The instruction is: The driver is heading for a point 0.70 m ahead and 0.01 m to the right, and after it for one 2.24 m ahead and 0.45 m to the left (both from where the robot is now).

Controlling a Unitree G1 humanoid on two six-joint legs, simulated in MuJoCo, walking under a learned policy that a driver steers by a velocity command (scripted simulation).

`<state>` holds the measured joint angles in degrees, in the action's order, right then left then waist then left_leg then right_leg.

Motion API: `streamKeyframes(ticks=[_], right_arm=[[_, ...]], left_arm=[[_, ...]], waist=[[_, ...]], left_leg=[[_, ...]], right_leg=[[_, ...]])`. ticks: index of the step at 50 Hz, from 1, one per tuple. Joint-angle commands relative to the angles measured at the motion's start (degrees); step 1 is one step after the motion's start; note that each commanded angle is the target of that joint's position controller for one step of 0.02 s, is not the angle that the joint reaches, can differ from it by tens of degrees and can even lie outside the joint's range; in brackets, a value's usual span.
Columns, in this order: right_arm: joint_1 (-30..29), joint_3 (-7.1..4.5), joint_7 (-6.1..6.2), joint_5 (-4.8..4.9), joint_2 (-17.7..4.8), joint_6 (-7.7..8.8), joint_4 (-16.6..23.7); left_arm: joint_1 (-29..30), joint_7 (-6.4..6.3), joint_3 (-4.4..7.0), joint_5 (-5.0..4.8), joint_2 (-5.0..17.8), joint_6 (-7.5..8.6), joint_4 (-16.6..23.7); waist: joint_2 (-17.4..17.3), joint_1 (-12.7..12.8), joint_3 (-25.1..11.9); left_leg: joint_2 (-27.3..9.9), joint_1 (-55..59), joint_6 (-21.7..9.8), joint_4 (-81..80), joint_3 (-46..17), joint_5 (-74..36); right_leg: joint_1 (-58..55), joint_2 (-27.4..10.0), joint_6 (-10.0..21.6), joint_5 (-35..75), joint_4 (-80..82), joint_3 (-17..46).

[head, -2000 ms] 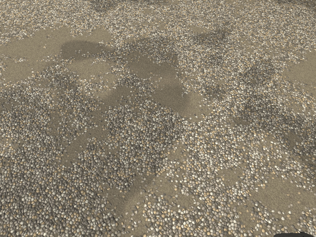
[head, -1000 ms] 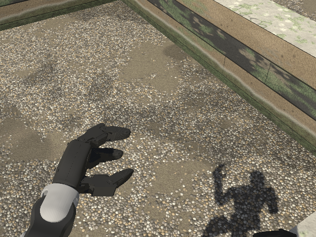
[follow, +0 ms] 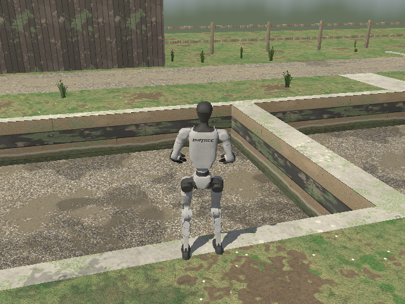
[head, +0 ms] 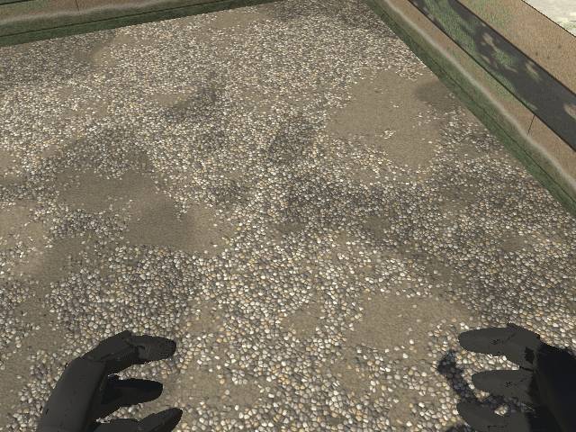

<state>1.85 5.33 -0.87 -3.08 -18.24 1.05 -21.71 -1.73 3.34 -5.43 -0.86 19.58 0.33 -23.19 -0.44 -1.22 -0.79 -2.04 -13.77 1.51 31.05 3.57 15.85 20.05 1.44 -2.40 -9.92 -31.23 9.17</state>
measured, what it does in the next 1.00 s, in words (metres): stands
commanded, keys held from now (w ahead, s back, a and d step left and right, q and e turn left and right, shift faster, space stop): w+e+shift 0.18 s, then w+shift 0.66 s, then shift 0.16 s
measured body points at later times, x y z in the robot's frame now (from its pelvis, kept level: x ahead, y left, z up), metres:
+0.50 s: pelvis +0.03 -0.01 +0.00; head +0.03 -0.03 +0.45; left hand +0.33 +0.10 -0.01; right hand +0.18 -0.28 -0.05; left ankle +0.01 +0.14 -0.73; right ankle +0.08 -0.13 -0.73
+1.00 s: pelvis +0.04 +0.03 +0.00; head +0.01 +0.03 +0.45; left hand +0.32 +0.17 -0.03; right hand +0.20 -0.24 -0.03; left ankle +0.01 +0.14 -0.73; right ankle +0.08 -0.13 -0.73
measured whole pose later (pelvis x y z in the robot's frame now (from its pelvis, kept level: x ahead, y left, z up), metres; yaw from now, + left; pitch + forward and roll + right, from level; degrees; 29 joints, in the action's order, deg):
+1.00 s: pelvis +0.04 +0.03 +0.00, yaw -14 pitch -2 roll +1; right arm 8.6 5.0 2.0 -2.3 -14.3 0.2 -24.0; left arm -1.7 2.5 -5.8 -1.3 15.0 -0.6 -31.2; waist 1.4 -0.2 -2.5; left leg -3.5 -5.3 0.2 29.1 14.4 21.2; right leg 18.5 5.0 -3.7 -10.8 -31.6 18.5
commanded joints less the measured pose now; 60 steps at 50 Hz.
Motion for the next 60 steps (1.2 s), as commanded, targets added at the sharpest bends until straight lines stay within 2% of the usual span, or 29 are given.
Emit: streamKeyframes(ticks=[1,4,6,9,10,11,12,13,14,15,17,19,21,26,34,42,43,45,51,53,55,56,57,60], right_arm=[[-6.77,-3.29,0.76,-0.09,-4.96,1.4,4.59],[-4.18,-4.14,0.96,-0.4,-4.92,1.75,2.84],[-2.6,-4.7,1.22,-0.71,-5.2,1.78,1.77],[-0.36,-5.9,1.91,-0.96,-6.53,1.19,0.3],[0.03,-5.91,2.09,-1.15,-6.24,1.09,-0.07],[1.1,-6.38,2.43,-0.64,-7.02,1.02,-1.0],[0.65,-6.42,2.71,-0.55,-6.89,0.86,-1.28],[-0.08,-6.3,2.95,-0.41,-6.27,0.74,-1.15],[-0.67,-5.87,3.07,-0.08,-5.34,1.2,-0.75],[-1.4,-5.59,3.07,0.03,-5.07,1.43,-0.43],[-0.88,-5.03,2.93,0.09,-4.03,1.78,0.4],[0.22,-4.41,2.63,-0.22,-3.08,2.19,1.13],[1.52,-4.03,2.35,-0.43,-2.49,2.47,1.46],[1.38,-3.43,2.19,-0.47,-2.95,2.21,2.36],[-0.68,-3.01,2.87,-0.18,-1.68,0.98,4.97],[-1.91,-2.87,2.85,-0.09,-1.55,0.42,6.27],[-1.12,-2.47,2.84,0.11,-1.15,0.79,5.88],[1.27,-2.5,2.86,0.36,-1.83,0.62,4.6],[5.78,-2.58,3.31,1.35,-1.68,-0.61,-0.23],[6.7,-2.69,3.5,1.64,-1.23,-0.71,-1.85],[8.38,-3.03,3.66,1.76,-1.28,-0.78,-3.64],[6.97,-2.38,3.34,1.24,-0.07,-1.25,-3.72],[8.38,-2.67,3.24,1.32,-0.04,-1.52,-4.61],[11.79,-3.39,3.09,1.45,-1.13,-2.25,-7.44]], left_arm=[[7.92,0.08,2.67,-0.36,5.51,1.05,6.15],[7.19,0.16,3.29,-0.84,6.09,0.45,6.49],[6.41,0.04,3.59,-1.07,6.01,-0.02,6.73],[5.66,-0.04,4.24,-1.6,5.71,-0.43,6.72],[5.3,-0.13,4.0,-1.34,4.7,-0.38,6.66],[5.22,-0.54,3.8,-0.91,3.15,-0.74,6.54],[4.68,-0.7,3.57,-0.69,2.18,-0.76,6.36],[4.07,-0.72,3.5,-0.52,1.78,-0.68,5.98],[4.96,-0.95,3.42,-0.29,1.58,-0.54,6.03],[4.02,-0.86,3.52,-0.2,1.76,-0.47,5.71],[4.79,-0.67,3.32,0.26,2.07,-0.4,5.59],[7.22,-0.61,2.65,0.7,1.48,-0.39,5.95],[9.24,-0.83,2.08,0.97,0.89,-0.37,5.73],[8.89,-0.88,1.33,0.84,0.15,0.16,3.74],[10.84,0.09,0.98,0.37,-0.25,1.32,1.92],[11.32,0.05,0.92,0.39,0.23,1.56,1.13],[11.49,-0.39,0.88,0.28,0.46,1.45,0.81],[9.41,-0.81,1.11,-0.01,0.88,0.96,-0.88],[3.37,-1.32,1.93,-0.85,0.11,-0.99,-4.66],[1.9,-1.56,2.22,-0.54,-0.21,-1.42,-5.68],[0.81,-1.93,2.44,-0.18,-0.56,-1.74,-6.49],[-2.14,-1.68,2.07,0.69,-1.63,-1.94,-7.12],[-3.43,-1.8,2.31,1.1,-1.34,-2.12,-8.13],[-4.9,-2.62,2.63,1.28,-1.36,-2.68,-9.11]], waist=[[0.59,-0.58,-5.37],[3.69,-0.91,-5.76],[4.35,-0.81,-5.96],[3.25,-0.6,-5.94],[2.77,-0.32,-6.59],[0.34,0.19,-6.58],[-0.49,0.85,-6.46],[0.06,1.44,-6.23],[1.5,1.33,-5.98],[3.2,2.26,-6.34],[6.55,1.73,-5.76],[7.93,0.67,-4.54],[7.58,-0.28,-5.14],[3.27,0.83,-7.88],[2.59,0.97,-5.75],[1.29,1.05,-5.32],[1.24,0.59,-7.07],[1.6,0.22,-7.81],[-0.22,1.41,-0.15],[0.5,1.6,1.27],[1.14,1.39,0.76],[-0.05,3.09,2.11],[0.65,2.45,0.92],[1.7,1.67,-1.73]], left_leg=[[-6.97,12.08,-1.51,-5.08,-6.09,2.28],[-5.71,15.64,-2.07,-2.11,-2.9,0.86],[-5.41,17.37,-2.54,-1.23,-1.68,0.82],[-6.65,20.09,-3.73,-1.37,-0.41,1.96],[-7.27,19.96,-3.94,-1.84,-0.16,2.64],[-9.13,21.02,-4.36,-3.02,-0.43,3.32],[-10.68,20.3,-4.67,-3.8,-0.27,4.25],[-10.75,19.16,-4.58,-3.82,0.61,5.29],[-9.6,16.8,-3.79,-3.2,1.75,4.85],[-7.93,16.78,-3.19,-1.89,3.33,5.16],[-4.33,16.65,-1.8,0.39,4.85,5.4],[-2.79,18.47,-1.28,0.5,4.1,3.96],[-3.18,20.85,-1.23,-0.67,2.87,1.26],[-5.42,23.69,-1.32,-3.65,2.47,-3.42],[-6.41,22.05,-1.42,-4.86,3.15,-1.55],[-7.67,19.99,-2.05,-6.1,3.73,0.03],[-7.75,20.84,-2.06,-5.8,3.49,-1.42],[-7.77,20.63,-2.45,-5.33,3.71,-2.9],[-8.99,13.24,-5.21,-11.49,3.81,2.39],[-8.63,12.48,-5.53,-12.07,4.34,0.17],[-8.18,13.5,-5.69,-11.53,4.82,-3.92],[-9.02,12.48,-6.05,-12.12,5.15,-7.42],[-8.35,13.45,-6.13,-11.42,5.53,-9.0],[-7.83,16.5,-6.18,-10.61,6.0,-12.09]], right_leg=[[9.19,-4.74,2.9,-6.42,5.75,4.91],[11.64,-4.57,3.89,-2.95,5.92,8.15],[12.85,-3.71,4.05,0.02,4.8,9.16],[15.93,-1.62,3.24,4.85,1.29,8.07],[15.09,-1.32,2.95,6.63,0.23,7.21],[15.74,-0.95,2.58,7.57,-2.62,4.98],[15.41,-1.13,2.25,8.77,-4.07,3.56],[14.23,-1.08,2.22,9.36,-4.15,3.15],[11.51,-0.81,2.46,8.93,-3.09,3.49],[10.31,-0.36,2.96,8.96,-1.03,4.95],[9.29,-0.04,4.34,4.87,4.92,9.98],[10.92,-0.55,5.19,0.42,9.94,14.77],[10.84,-0.91,5.26,-0.62,11.28,16.11],[7.78,-0.22,4.22,6.3,8.0,13.0],[8.92,-0.59,3.21,10.11,6.34,11.61],[8.67,-0.83,1.61,11.81,4.42,9.46],[7.64,-0.87,2.07,14.08,4.22,9.85],[6.74,-1.07,2.44,15.4,3.78,10.1],[7.59,-0.99,1.37,1.14,4.11,9.36],[7.37,-1.05,1.1,0.8,4.61,9.49],[7.06,-0.94,1.12,1.96,4.73,9.56],[6.35,-1.84,1.11,5.36,5.16,8.99],[5.19,-1.62,1.26,6.93,5.21,9.03],[4.24,-1.14,1.89,9.06,5.33,8.6]])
